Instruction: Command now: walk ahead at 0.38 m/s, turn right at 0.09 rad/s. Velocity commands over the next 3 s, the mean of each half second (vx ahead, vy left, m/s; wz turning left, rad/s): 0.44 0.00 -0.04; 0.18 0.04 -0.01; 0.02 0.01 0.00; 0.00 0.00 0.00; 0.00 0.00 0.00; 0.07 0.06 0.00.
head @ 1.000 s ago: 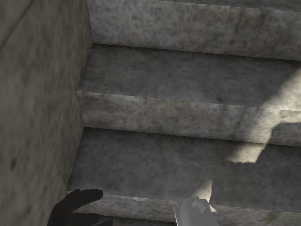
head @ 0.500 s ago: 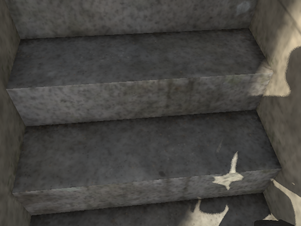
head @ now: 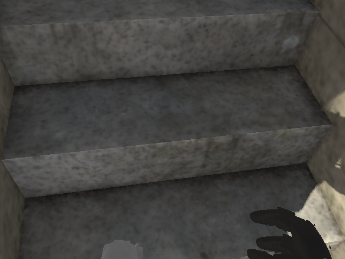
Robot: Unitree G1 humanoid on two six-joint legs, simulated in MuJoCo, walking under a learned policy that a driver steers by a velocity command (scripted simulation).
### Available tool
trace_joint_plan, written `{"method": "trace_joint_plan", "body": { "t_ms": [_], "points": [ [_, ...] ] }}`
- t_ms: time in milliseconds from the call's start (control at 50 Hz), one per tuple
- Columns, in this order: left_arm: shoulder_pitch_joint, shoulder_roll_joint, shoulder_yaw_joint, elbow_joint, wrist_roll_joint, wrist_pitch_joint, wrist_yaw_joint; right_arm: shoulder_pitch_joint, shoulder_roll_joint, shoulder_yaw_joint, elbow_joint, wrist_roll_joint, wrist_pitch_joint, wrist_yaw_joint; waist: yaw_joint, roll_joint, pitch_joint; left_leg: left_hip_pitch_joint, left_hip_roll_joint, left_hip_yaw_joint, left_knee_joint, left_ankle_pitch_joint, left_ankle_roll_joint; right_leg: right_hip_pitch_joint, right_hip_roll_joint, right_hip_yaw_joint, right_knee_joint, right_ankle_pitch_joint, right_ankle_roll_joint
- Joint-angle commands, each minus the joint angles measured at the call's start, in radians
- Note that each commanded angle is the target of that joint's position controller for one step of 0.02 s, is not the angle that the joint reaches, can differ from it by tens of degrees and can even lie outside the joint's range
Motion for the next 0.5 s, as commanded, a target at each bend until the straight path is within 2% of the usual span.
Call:
{"method": "trace_joint_plan", "body": {
  "t_ms": [20, 40, 60, 80, 100, 120, 140, 160, 180, 200, 220, 240, 260, 280, 300, 320, 360, 380, 400, 420, 440, 460, 480, 500],
  "points": [
    [-0.473, 0.404, 0.081, -0.223, -0.050, -0.006, -0.085, 0.113, -0.039, -0.047, -0.095, 0.090, 0.006, 0.068, -0.327, -0.055, -0.050, 1.047, -0.078, 0.129, -0.201, 0.501, -0.099, -0.809, -0.222, 0.122, -0.432, 0.754, -0.269],
    [-0.597, 0.353, 0.068, -0.308, -0.073, -0.013, -0.089, 0.469, -0.217, -0.135, 0.053, 0.082, -0.023, 0.052, -0.463, 0.097, -0.248, 1.243, -0.157, 0.066, -0.640, 0.561, -0.069, -0.620, -0.076, -0.055, -0.017, 1.139, -0.229],
    [-0.503, 0.126, 0.011, -0.306, -0.041, -0.025, -0.121, 0.819, -0.327, -0.187, 0.250, 0.010, -0.040, 0.030, -0.467, 0.307, -0.376, 1.539, -0.144, -0.239, -0.964, 0.580, 0.034, -0.766, 0.072, -0.017, 0.379, 0.995, -0.208],
    [-0.183, -0.029, -0.020, -0.247, -0.003, -0.027, -0.137, 0.903, -0.398, -0.173, 0.261, -0.021, -0.024, 0.031, -0.310, 0.467, -0.447, 1.568, 0.204, -1.033, -1.317, 0.604, 0.205, -0.827, 0.179, 0.188, 0.741, 0.450, -0.198],
    [-0.307, 0.017, 0.005, -0.226, -0.038, -0.010, -0.126, 0.912, -0.361, -0.156, 0.277, -0.015, -0.017, 0.045, -0.337, 0.344, -0.136, 1.394, 0.190, -1.125, -1.474, -0.037, 0.134, -1.031, 0.162, 0.205, 1.077, 0.485, -0.210],
    [-0.347, 0.036, -0.008, -0.215, -0.044, -0.002, -0.098, 0.682, -0.352, -0.159, 0.266, 0.016, -0.027, 0.058, -0.222, 0.408, 0.028, 1.192, 0.178, -1.018, -1.475, -0.247, 0.189, -1.157, 0.122, 0.113, 1.246, 0.505, -0.222],
    [-0.306, 0.080, -0.010, -0.181, -0.046, 0.009, -0.071, 0.510, -0.266, -0.143, 0.247, 0.040, -0.035, 0.064, -0.134, 0.397, 0.032, 0.996, 0.181, -0.922, -1.430, -0.141, 0.231, -1.109, 0.060, 0.043, 1.459, 0.522, -0.231],
    [-0.264, 0.043, -0.029, -0.148, -0.011, 0.031, -0.064, 0.424, -0.131, -0.109, 0.275, 0.047, -0.031, 0.070, -0.065, 0.284, -0.012, 0.896, 0.177, -0.805, -1.389, -0.056, 0.232, -1.086, 0.060, 0.047, 1.617, 0.518, -0.271],
    [-0.308, -0.100, -0.010, -0.299, 0.094, 0.082, -0.046, 0.217, 0.005, -0.098, 0.292, 0.126, -0.059, -0.038, 0.100, 0.105, -0.031, 0.755, 0.141, -0.630, -1.396, -0.120, 0.084, -0.844, 0.065, -0.057, 1.693, 0.294, -0.172],
    [-0.348, -0.122, -0.022, -0.349, 0.079, 0.108, -0.041, 0.172, -0.014, -0.092, 0.298, 0.118, -0.089, -0.071, 0.129, 0.089, 0.049, 0.672, 0.124, -0.465, -1.393, -0.040, 0.064, -0.898, 0.053, -0.058, 1.667, 0.229, -0.147],
    [-0.363, -0.162, -0.030, -0.361, 0.067, 0.137, -0.027, 0.187, -0.024, -0.103, 0.316, 0.112, -0.113, -0.080, 0.122, 0.068, 0.089, 0.656, 0.117, -0.394, -1.400, 0.091, 0.051, -0.918, 0.032, -0.061, 1.684, 0.224, -0.147],
    [-0.340, -0.173, -0.029, -0.351, 0.044, 0.152, -0.022, 0.191, -0.030, -0.105, 0.331, 0.114, -0.121, -0.085, 0.138, 0.056, 0.146, 0.661, 0.094, -0.288, -1.403, 0.189, 0.031, -0.960, 0.028, -0.059, 1.664, 0.236, -0.134],
    [-0.361, -0.144, -0.026, -0.365, 0.020, 0.158, -0.013, 0.231, -0.059, -0.110, 0.321, 0.108, -0.131, -0.087, 0.116, 0.033, 0.165, 0.649, 0.099, -0.222, -1.463, 0.272, 0.034, -0.933, 0.020, -0.100, 1.610, 0.243, -0.118],
    [-0.363, -0.134, -0.029, -0.354, 0.009, 0.166, 0.001, 0.323, -0.069, -0.112, 0.325, 0.093, -0.121, -0.093, 0.068, 0.002, 0.175, 0.705, 0.090, -0.185, -1.468, 0.351, 0.038, -0.947, 0.052, -0.137, 1.673, 0.249, -0.107],
    [-0.361, -0.131, -0.031, -0.363, 0.004, 0.168, 0.005, 0.389, -0.052, -0.105, 0.326, 0.092, -0.116, -0.098, 0.055, -0.005, 0.171, 0.751, 0.086, -0.173, -1.472, 0.376, 0.044, -0.966, 0.060, -0.147, 1.737, 0.265, -0.103],
    [-0.396, -0.131, -0.033, -0.381, 0.009, 0.170, 0.005, 0.420, -0.069, -0.109, 0.317, 0.103, -0.110, -0.100, 0.047, 0.010, 0.173, 0.804, 0.098, -0.169, -1.487, 0.346, 0.046, -1.018, 0.052, -0.145, 1.760, 0.264, -0.098],
    [-0.488, -0.142, -0.045, -0.431, 0.018, 0.163, 0.016, 0.517, -0.075, -0.115, 0.299, 0.108, -0.106, -0.104, 0.003, 0.029, 0.208, 0.954, 0.121, -0.179, -1.512, 0.343, 0.065, -1.186, 0.059, -0.150, 1.858, 0.196, -0.098],
    [-0.510, -0.122, -0.045, -0.453, 0.020, 0.164, 0.015, 0.544, -0.091, -0.120, 0.281, 0.109, -0.102, -0.103, -0.008, 0.044, 0.209, 1.023, 0.130, -0.174, -1.526, 0.330, 0.064, -1.228, 0.040, -0.164, 1.838, 0.174, -0.091],
    [-0.523, -0.096, -0.042, -0.468, 0.008, 0.157, 0.016, 0.572, -0.087, -0.116, 0.262, 0.106, -0.102, -0.100, -0.034, 0.062, 0.229, 1.049, 0.142, -0.152, -1.536, 0.366, 0.061, -1.244, 0.022, -0.185, 1.782, 0.151, -0.084],
    [-0.619, -0.078, -0.048, -0.532, 0.010, 0.154, 0.012, 0.598, -0.091, -0.118, 0.240, 0.109, -0.110, -0.098, -0.051, 0.084, 0.234, 1.083, 0.156, -0.158, -1.594, 0.375, 0.077, -1.240, -0.014, -0.215, 1.694, 0.146, -0.088],
    [-0.691, -0.106, -0.061, -0.609, 0.013, 0.158, 0.009, 0.652, -0.077, -0.111, 0.250, 0.079, -0.120, -0.104, -0.078, 0.191, 0.254, 1.141, 0.142, -0.185, -1.683, 0.333, 0.123, -1.278, -0.048, -0.272, 1.613, 0.120, -0.088],
    [-0.743, -0.090, -0.060, -0.663, 0.013, 0.164, 0.009, 0.678, -0.100, -0.126, 0.256, 0.075, -0.127, -0.101, -0.107, 0.209, 0.257, 1.204, 0.159, -0.203, -1.756, 0.373, 0.152, -1.272, -0.083, -0.308, 1.521, 0.076, -0.088],
    [-0.799, -0.083, -0.056, -0.720, 0.007, 0.172, 0.009, 0.703, -0.130, -0.141, 0.253, 0.069, -0.131, -0.108, -0.118, 0.232, 0.256, 1.287, 0.197, -0.209, -1.777, 0.476, 0.153, -1.290, -0.118, -0.274, 1.485, -0.015, -0.098],
    [-0.817, -0.100, -0.058, -0.752, -0.001, 0.184, 0.005, 0.755, -0.136, -0.152, 0.270, 0.063, -0.140, -0.113, -0.115, 0.223, 0.239, 1.387, 0.203, -0.193, -1.765, 0.615, 0.146, -1.316, -0.113, -0.288, 1.463, -0.065, -0.103]
  ]
}}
